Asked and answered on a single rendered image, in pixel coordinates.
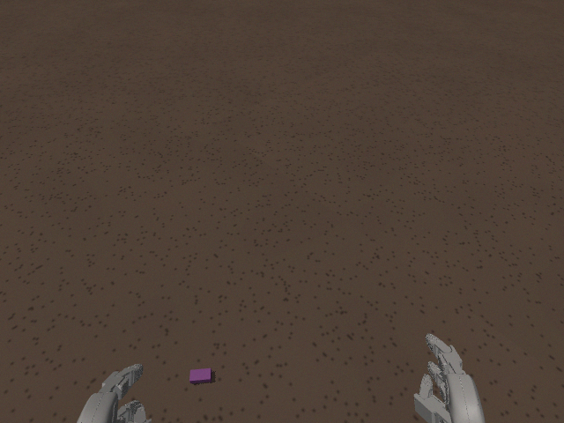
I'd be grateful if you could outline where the right robot hand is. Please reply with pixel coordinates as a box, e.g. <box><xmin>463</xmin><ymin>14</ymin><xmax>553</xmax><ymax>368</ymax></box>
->
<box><xmin>414</xmin><ymin>333</ymin><xmax>486</xmax><ymax>423</ymax></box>

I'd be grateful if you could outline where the left robot hand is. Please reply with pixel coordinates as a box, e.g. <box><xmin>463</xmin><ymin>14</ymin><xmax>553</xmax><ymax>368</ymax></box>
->
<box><xmin>77</xmin><ymin>364</ymin><xmax>152</xmax><ymax>423</ymax></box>

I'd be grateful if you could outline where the small box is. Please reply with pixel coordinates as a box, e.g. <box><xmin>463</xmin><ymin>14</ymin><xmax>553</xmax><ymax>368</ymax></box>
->
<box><xmin>189</xmin><ymin>368</ymin><xmax>212</xmax><ymax>383</ymax></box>

